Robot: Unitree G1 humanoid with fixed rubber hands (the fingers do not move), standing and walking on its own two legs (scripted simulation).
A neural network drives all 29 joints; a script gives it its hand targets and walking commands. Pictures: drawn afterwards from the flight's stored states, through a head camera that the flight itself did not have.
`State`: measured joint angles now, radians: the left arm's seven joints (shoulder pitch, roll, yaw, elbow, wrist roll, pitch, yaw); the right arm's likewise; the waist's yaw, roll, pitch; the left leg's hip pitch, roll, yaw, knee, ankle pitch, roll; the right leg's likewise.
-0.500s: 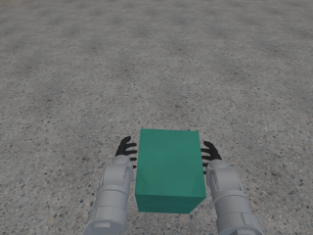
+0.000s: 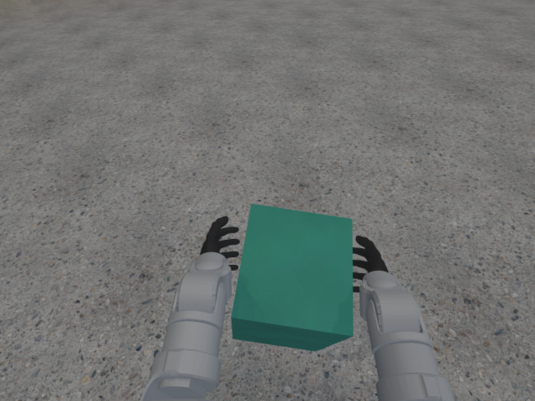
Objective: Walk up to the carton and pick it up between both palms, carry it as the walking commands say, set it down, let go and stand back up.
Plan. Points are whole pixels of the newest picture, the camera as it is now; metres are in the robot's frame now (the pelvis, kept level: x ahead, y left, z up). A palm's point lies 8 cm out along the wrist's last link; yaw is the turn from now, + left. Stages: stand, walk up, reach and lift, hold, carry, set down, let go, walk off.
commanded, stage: carry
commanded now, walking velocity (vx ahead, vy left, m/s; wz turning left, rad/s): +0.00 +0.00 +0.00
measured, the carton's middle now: (286, 284) +0.35 +0.01 -0.04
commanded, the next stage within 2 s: hold in 0.16 s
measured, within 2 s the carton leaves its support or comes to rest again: neither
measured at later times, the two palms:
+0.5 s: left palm (196, 271) +0.29 +0.14 +0.08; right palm (365, 265) +0.32 -0.11 +0.07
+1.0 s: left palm (204, 277) +0.31 +0.14 +0.04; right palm (363, 274) +0.33 -0.12 +0.02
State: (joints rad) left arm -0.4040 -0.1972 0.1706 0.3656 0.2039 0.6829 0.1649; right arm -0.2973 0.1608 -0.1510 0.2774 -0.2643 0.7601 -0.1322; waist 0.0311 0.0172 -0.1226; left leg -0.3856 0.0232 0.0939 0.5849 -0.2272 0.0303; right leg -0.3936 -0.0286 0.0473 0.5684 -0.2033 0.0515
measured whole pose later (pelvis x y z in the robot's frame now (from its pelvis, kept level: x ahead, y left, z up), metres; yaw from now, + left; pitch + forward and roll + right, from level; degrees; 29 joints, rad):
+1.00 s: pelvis +0.01 -0.03 +0.01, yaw +5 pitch -4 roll +0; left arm -0.46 -0.22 0.39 0.54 0.36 0.54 0.05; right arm -0.48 0.18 -0.34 0.65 -0.29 0.59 -0.09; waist 0.03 0.02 0.01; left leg -0.25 0.02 -0.01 0.52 -0.20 0.00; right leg -0.23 0.04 0.05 0.51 -0.21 0.00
